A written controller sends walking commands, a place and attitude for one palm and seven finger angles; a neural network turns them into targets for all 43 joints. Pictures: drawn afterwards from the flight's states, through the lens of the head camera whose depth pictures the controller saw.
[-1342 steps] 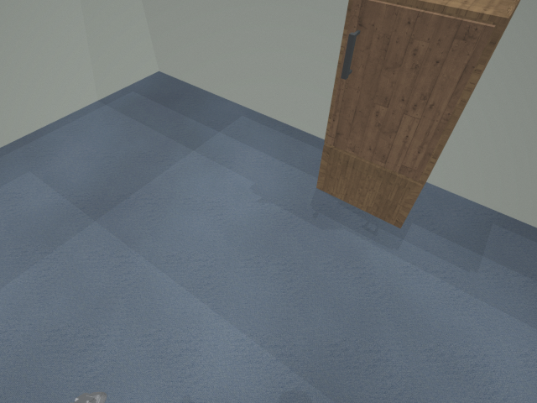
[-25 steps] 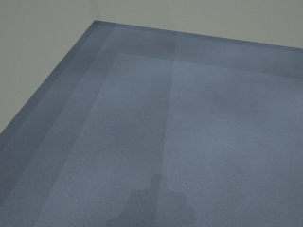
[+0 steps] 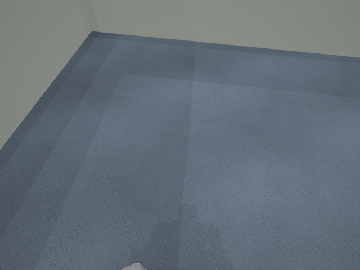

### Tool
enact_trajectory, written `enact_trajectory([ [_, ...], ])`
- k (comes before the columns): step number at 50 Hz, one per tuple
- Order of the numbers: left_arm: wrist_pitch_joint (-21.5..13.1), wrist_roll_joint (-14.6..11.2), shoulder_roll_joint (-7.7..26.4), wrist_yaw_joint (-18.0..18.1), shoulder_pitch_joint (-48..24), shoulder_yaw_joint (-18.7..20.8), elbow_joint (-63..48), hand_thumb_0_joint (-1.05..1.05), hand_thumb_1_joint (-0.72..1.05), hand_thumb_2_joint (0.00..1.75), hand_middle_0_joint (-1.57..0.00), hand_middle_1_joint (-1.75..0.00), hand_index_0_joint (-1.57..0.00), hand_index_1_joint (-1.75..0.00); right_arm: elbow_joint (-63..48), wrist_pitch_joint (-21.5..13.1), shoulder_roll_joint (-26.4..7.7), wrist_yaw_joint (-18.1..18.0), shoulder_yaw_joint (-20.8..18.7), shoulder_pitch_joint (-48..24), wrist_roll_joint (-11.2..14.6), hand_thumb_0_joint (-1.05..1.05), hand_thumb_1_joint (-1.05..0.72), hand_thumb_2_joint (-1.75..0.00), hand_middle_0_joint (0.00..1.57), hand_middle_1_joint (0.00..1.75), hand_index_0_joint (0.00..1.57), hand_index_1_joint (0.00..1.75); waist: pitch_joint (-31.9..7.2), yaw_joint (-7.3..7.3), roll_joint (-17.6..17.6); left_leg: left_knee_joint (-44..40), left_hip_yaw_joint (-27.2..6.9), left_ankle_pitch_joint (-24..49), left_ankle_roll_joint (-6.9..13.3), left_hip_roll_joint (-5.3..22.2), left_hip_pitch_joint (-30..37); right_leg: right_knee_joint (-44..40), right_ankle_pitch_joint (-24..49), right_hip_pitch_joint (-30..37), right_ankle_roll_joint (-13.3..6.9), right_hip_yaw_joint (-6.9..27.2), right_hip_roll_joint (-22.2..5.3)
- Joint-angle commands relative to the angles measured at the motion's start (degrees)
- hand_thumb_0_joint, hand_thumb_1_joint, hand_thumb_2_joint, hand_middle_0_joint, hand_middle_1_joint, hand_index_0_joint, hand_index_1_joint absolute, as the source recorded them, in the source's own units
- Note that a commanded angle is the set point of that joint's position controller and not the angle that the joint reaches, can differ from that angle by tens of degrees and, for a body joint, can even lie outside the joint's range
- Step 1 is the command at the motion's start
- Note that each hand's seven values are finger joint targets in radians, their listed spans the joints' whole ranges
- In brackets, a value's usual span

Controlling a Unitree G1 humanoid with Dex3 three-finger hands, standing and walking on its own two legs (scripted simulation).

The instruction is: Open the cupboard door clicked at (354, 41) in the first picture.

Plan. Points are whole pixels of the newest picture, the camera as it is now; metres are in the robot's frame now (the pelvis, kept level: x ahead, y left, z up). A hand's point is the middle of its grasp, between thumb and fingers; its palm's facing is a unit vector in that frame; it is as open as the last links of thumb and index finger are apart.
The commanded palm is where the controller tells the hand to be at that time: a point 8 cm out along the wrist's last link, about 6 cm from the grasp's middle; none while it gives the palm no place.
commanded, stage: turn to face it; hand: left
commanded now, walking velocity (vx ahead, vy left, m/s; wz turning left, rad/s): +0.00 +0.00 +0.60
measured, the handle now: out of the picture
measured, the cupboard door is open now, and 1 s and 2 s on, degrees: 42 42 42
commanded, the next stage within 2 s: none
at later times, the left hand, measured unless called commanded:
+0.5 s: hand out of the picture +0.10 +0.17 -0.16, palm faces +0.34 -0.90 -0.26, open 7.4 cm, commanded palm none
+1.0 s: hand out of the picture +0.10 +0.16 -0.16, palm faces +0.58 -0.75 -0.31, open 7.4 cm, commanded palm none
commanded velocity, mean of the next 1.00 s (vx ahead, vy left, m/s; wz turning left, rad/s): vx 0.00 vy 0.00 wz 0.60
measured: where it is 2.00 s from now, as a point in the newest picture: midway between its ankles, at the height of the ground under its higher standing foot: outside the picture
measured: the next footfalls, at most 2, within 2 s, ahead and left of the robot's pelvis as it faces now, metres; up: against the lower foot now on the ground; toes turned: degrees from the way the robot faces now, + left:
left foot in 0.06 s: +0.13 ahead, +0.13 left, +0.00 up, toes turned +9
right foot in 0.32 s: +0.13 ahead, -0.15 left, +0.00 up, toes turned +8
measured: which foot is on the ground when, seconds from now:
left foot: up 0.00-0.04, down 0.06-0.32, up 0.34-0.62, down 0.64-0.94, up 0.96-1.00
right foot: down 0.00-0.06, up 0.08-0.30, down 0.32-0.64, up 0.66-0.92, down 0.94-1.00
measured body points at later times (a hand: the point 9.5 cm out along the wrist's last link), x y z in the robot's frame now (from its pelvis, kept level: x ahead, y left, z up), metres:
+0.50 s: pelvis +0.09 -0.04 +0.00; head +0.13 -0.04 +0.45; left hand +0.08 +0.22 -0.14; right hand +0.26 -0.27 -0.14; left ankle +0.05 +0.09 -0.68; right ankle +0.09 -0.15 -0.74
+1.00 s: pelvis +0.14 -0.07 -0.02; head +0.20 -0.05 +0.43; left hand +0.06 +0.20 -0.14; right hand +0.37 -0.23 -0.17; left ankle +0.06 +0.05 -0.70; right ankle +0.21 -0.17 -0.74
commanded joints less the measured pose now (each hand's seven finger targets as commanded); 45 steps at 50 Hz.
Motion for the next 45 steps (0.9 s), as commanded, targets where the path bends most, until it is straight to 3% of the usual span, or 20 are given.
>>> enact_trajectory([
  [1, 0.01, -0.76, 5.39, 0.52, 2.83, 0.80, -2.13, 0.00, 0.90, 0.90, -0.20, -0.30, -0.20, -0.30, -0.07, -1.00, -5.75, -0.11, -0.43, 8.05, -0.04, 0.00, -0.90, -0.90, 0.20, 0.30, 0.20, 0.30, -4.46, -0.61, 3.31, -13.01, -3.54, 20.83, 1.55, 0.76, 15.30, 4.77, 12.73, -3.00, -0.62, 0.81, -10.57],
  [3, 1.06, -1.01, 3.07, 0.99, 4.17, 0.03, -3.91, 0.00, 0.90, 0.90, -0.20, -0.30, -0.20, -0.30, -1.10, -0.43, -13.57, -1.33, -2.15, 10.52, -0.64, 0.00, -0.90, -0.90, 0.20, 0.30, 0.20, 0.30, -6.00, -1.98, 17.36, -18.96, -25.74, 35.68, 12.61, 17.00, 19.32, 24.67, -21.66, -13.51, 3.83, 0.46, -1.32],
  [4, 1.51, -0.74, 3.74, 0.97, 1.47, 0.23, -5.69, 0.00, 0.90, 0.90, -0.20, -0.30, -0.20, -0.30, -1.81, -0.06, -13.56, -1.99, -1.87, 9.63, -0.92, 0.00, -0.90, -0.90, 0.20, 0.30, 0.20, 0.30, -4.91, -1.97, 14.63, -20.57, -29.27, 34.80, 14.65, 17.31, 17.89, 31.07, -23.95, -16.80, 4.01, 4.81, -0.96],
  [8, 2.19, -0.85, 4.03, 0.38, -2.94, 0.79, -6.75, 0.00, 0.90, 0.90, -0.20, -0.30, -0.20, -0.30, -4.24, -0.06, -12.73, -2.68, -1.77, 3.29, -0.65, 0.00, -0.90, -0.90, 0.20, 0.30, 0.20, 0.30, -6.52, -0.12, 10.32, -18.45, -22.22, 38.70, 12.70, 12.31, 16.62, 33.47, -15.49, -18.42, 5.15, 8.74, -2.43],
  [13, 2.94, -0.74, 4.62, 0.35, 2.84, 1.33, -7.00, 0.00, 0.90, 0.90, -0.20, -0.30, -0.20, -0.30, -7.94, 1.69, -14.75, -1.94, -3.21, -4.80, -0.31, 0.00, -0.90, -0.90, 0.20, 0.30, 0.20, 0.30, -6.58, 2.77, 9.43, -19.26, -19.67, 14.03, 8.96, 6.46, 5.75, 11.69, -5.84, -3.25, 4.80, 5.69, 0.49],
  [14, 2.82, -0.56, 5.77, 0.56, 5.43, 1.72, -6.69, 0.00, 0.90, 0.90, -0.20, -0.30, -0.20, -0.30, -9.04, 2.12, -14.04, -1.71, -3.39, -6.91, -0.04, 0.00, -0.90, -0.90, 0.20, 0.30, 0.20, 0.30, -5.79, 4.29, 6.68, -17.03, -18.47, 5.35, 6.99, 3.87, 0.11, 3.27, -0.92, 2.85, 4.60, 6.16, -0.52],
  [16, 2.54, 0.74, 14.87, 1.15, 6.42, 3.49, -8.34, 0.00, 0.90, 0.90, -0.20, -0.30, -0.20, -0.30, -12.26, 2.57, -8.47, -0.43, -2.92, -9.24, 0.35, 0.00, -0.90, -0.90, 0.20, 0.30, 0.20, 0.30, -1.54, 6.07, -18.28, 5.22, -4.14, -15.38, -0.49, -8.23, -12.23, -14.59, -9.22, 3.88, -4.41, 30.11, -24.07],
  [17, 2.55, 0.51, 15.20, 1.11, 4.40, 2.93, -9.96, 0.00, 0.90, 0.90, -0.20, -0.30, -0.20, -0.30, -12.85, 2.67, -10.37, 0.15, -3.36, -10.06, -0.02, 0.00, -0.90, -0.90, 0.20, 0.30, 0.20, 0.30, -1.37, 5.70, -14.50, 17.46, -6.04, -17.83, 0.16, -5.74, -9.94, -14.44, -7.21, -2.08, -7.80, 29.43, -27.13],
  [19, 2.24, 0.36, 11.28, 1.61, -0.46, 2.33, -11.16, 0.00, 0.90, 0.90, -0.20, -0.30, -0.20, -0.30, -11.50, 3.55, -9.17, 0.39, -3.39, -10.22, 0.09, 0.00, -0.90, -0.90, 0.20, 0.30, 0.20, 0.30, 1.00, 2.66, -10.78, 26.51, -6.70, -12.64, -0.46, -2.75, -10.56, -9.98, 5.14, -3.15, -6.92, 20.55, -22.02],
  [22, 1.58, 0.42, 10.17, 1.32, 1.11, 1.71, -10.75, 0.00, 0.90, 0.90, -0.20, -0.30, -0.20, -0.30, -11.72, 3.49, -7.11, 0.98, -2.49, -10.62, 0.44, 0.00, -0.90, -0.90, 0.20, 0.30, 0.20, 0.30, -0.68, 2.76, -10.03, 16.54, -2.83, -11.41, -1.62, -3.18, -7.80, -3.95, 29.75, 3.69, -4.94, 8.44, -18.10],
  [26, 1.54, 0.48, 12.96, 1.24, 4.90, 2.16, -9.75, 0.00, 0.90, 0.90, -0.20, -0.30, -0.20, -0.30, -13.11, 3.17, -6.44, 1.33, -1.52, -13.16, 0.60, 0.00, -0.90, -0.90, 0.20, 0.30, 0.20, 0.30, -2.95, 4.54, -10.03, 2.97, 1.12, -9.11, -1.03, -5.18, -2.91, 0.78, 42.41, 9.42, -3.94, 5.53, -18.45],
  [29, 1.57, 0.07, 14.10, 0.96, 4.05, 2.48, -10.24, 0.00, 0.90, 0.90, -0.20, -0.30, -0.20, -0.30, -13.38, 2.68, -8.47, 1.06, -1.64, -10.44, 0.47, 0.00, -0.90, -0.90, 0.20, 0.30, 0.20, 0.30, -5.94, 2.62, -10.16, -8.03, 2.49, -2.82, 0.21, -6.73, 4.77, 7.47, 45.82, 9.31, -1.66, 2.38, -17.67],
  [30, 1.57, -0.34, 14.28, 0.83, 3.00, 2.49, -10.76, 0.00, 0.90, 0.90, -0.20, -0.30, -0.20, -0.30, -12.73, 2.43, -10.22, 0.90, -2.02, -7.02, 0.19, 0.00, -0.90, -0.90, 0.20, 0.30, 0.20, 0.30, -7.82, 0.47, -8.51, -13.64, 2.12, 4.07, 1.05, -6.43, 12.18, 12.72, 43.22, 5.72, 0.21, 0.76, -17.29],
  [31, 1.72, -0.67, 12.95, 0.61, 2.02, 2.35, -12.07, 0.00, 0.90, 0.90, -0.20, -0.30, -0.20, -0.30, -11.78, 1.97, -14.57, 0.66, -3.19, -2.36, -0.31, 0.00, -0.90, -0.90, 0.20, 0.30, 0.20, 0.30, -11.33, -2.22, -0.14, -15.77, -5.63, 19.92, 4.33, 0.77, 24.64, 22.53, 29.41, -5.02, 3.21, -1.06, -14.94],
  [32, 1.99, -1.01, 8.79, 0.22, 0.82, 1.10, -14.60, 0.00, 0.90, 0.90, -0.20, -0.30, -0.20, -0.30, -11.38, 1.77, -21.76, 0.32, -4.91, 2.14, -0.41, 0.00, -0.90, -0.90, 0.20, 0.30, 0.20, 0.30, -13.06, -4.45, 18.47, -16.98, -28.63, 45.93, 14.69, 18.30, 32.66, 36.97, -17.88, -21.70, 7.40, -0.93, -6.10],
  [33, 2.94, -0.23, 10.05, 0.91, -2.85, 0.86, -16.92, 0.00, 0.90, 0.90, -0.20, -0.30, -0.20, -0.30, -10.61, 2.38, -23.07, 0.16, -4.81, 5.10, 0.09, 0.00, -0.90, -0.90, 0.20, 0.30, 0.20, 0.30, -12.10, -5.07, 9.81, -15.85, -28.49, 45.24, 18.01, 21.39, 30.07, 42.32, -23.62, -23.86, 6.53, 6.48, -5.67],
  [35, 3.49, -0.31, 8.84, 1.14, -5.20, 1.16, -15.93, 0.00, 0.90, 0.90, -0.20, -0.30, -0.20, -0.30, -11.46, 1.78, -20.45, -1.38, -4.40, 0.47, -0.13, 0.00, -0.90, -0.90, 0.20, 0.30, 0.20, 0.30, -8.22, -3.27, 14.18, -17.10, -25.60, 39.86, 15.79, 15.62, 23.16, 43.53, -18.57, -25.96, 6.88, 10.01, -5.87],
  [38, 4.37, -0.35, 8.54, 0.13, -1.33, 1.44, -13.98, 0.00, 0.90, 0.90, -0.20, -0.30, -0.20, -0.30, -13.29, 1.80, -17.70, -1.48, -3.42, -7.46, -0.27, 0.00, -0.90, -0.90, 0.20, 0.30, 0.20, 0.30, -6.01, 1.13, 12.40, -18.52, -17.93, 27.42, 11.11, 8.32, 15.89, 36.05, -11.80, -19.27, 6.72, 8.83, -4.11],
  [43, 4.02, -0.45, 8.23, -0.10, 0.63, 1.44, -13.91, 0.00, 0.90, 0.90, -0.20, -0.30, -0.20, -0.30, -13.73, 2.63, -18.44, -0.86, -4.19, -9.62, -0.42, 0.00, -0.90, -0.90, 0.20, 0.30, 0.20, 0.30, -4.45, 2.12, 11.22, -18.87, -20.16, 13.16, 9.40, 5.75, 6.74, 17.22, -8.30, -6.67, 5.75, 5.76, -0.08],
  [45, 3.33, -0.29, 9.93, 0.20, 5.69, 2.16, -13.00, 0.00, 0.90, 0.90, -0.20, -0.30, -0.20, -0.30, -14.74, 3.01, -16.81, -0.65, -4.37, -11.91, 0.14, 0.00, -0.90, -0.90, 0.20, 0.30, 0.20, 0.30, -5.15, 5.07, 6.64, -12.99, -18.41, 4.19, 6.20, 1.43, -0.68, 3.05, -0.18, 3.95, 5.19, 6.53, -1.12],
])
